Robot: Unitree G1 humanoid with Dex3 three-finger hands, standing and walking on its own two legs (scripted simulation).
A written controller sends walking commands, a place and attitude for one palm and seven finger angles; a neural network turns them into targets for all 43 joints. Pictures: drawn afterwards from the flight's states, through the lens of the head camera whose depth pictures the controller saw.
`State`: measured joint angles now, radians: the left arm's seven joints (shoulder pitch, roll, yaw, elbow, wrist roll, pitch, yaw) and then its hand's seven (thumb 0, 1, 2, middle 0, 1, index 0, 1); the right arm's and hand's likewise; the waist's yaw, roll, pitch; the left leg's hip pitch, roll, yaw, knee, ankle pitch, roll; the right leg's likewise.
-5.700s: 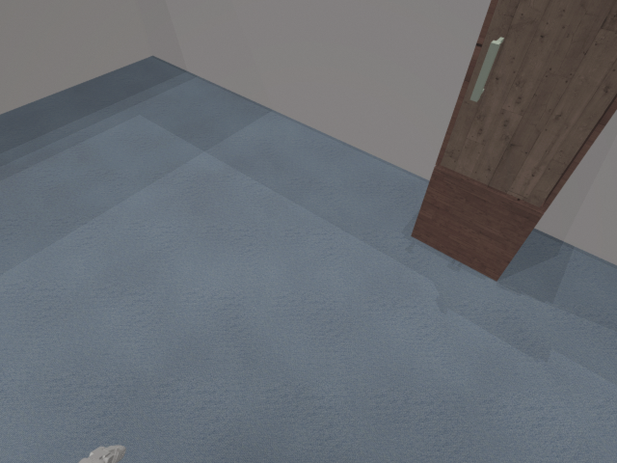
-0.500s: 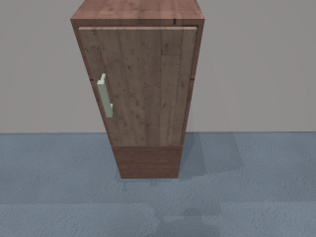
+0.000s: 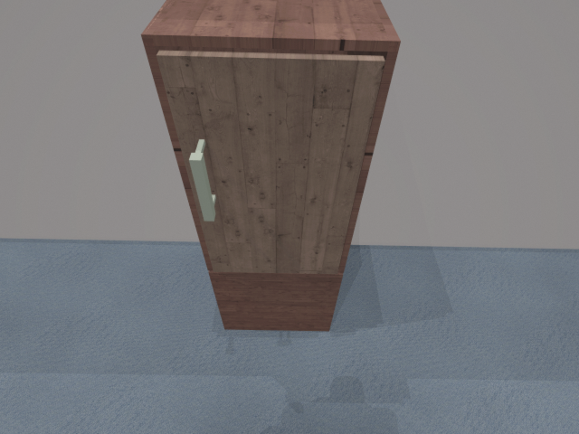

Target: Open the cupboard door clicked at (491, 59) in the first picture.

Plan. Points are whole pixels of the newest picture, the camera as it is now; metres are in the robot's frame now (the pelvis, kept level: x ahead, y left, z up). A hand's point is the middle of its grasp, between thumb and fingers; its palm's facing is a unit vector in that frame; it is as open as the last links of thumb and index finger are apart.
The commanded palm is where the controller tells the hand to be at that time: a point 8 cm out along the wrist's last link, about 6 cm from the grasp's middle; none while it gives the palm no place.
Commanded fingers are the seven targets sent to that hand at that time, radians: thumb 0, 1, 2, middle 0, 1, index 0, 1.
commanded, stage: come to a stop and stand still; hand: left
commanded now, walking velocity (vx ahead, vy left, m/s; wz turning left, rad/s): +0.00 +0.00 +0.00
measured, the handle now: (205, 182) +0.54 +0.20 +0.02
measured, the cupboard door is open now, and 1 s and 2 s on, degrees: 0 0 0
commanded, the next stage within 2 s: look again from close up in 0.18 s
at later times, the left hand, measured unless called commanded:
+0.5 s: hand out of the picture +0.00 +0.20 -0.18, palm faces +0.00 -0.98 -0.20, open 7.3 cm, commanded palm none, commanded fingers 0.00 0.90 0.90 -0.20 -0.30 -0.20 -0.30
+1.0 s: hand out of the picture +0.12 +0.23 -0.06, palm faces +0.27 -0.95 -0.13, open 7.5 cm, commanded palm +0.08 +0.28 -0.06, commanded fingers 0.00 0.69 0.81 -0.22 -0.44 -0.22 -0.44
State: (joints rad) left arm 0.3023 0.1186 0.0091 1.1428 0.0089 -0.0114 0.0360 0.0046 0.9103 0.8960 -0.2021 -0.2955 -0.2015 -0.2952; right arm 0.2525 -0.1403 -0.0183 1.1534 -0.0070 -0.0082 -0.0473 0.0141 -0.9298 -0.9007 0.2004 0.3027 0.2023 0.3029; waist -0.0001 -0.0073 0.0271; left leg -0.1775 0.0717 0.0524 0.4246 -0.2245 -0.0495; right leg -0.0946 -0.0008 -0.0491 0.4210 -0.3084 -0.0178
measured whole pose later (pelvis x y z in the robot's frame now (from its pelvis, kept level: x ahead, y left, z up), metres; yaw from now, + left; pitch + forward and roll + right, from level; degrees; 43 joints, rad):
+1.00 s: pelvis -0.04 +0.04 -0.02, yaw +2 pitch +2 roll +0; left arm 0.48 0.16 0.05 0.16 -0.14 -0.09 0.10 0.02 0.87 0.88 -0.21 -0.32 -0.20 -0.32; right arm 0.32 -0.19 -0.01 0.83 0.04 -0.24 -0.07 0.01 -0.91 -0.90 0.20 0.30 0.20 0.30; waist -0.03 0.00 -0.03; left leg -0.40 0.00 0.04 0.62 -0.25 0.02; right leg -0.30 -0.08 -0.06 0.64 -0.36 0.02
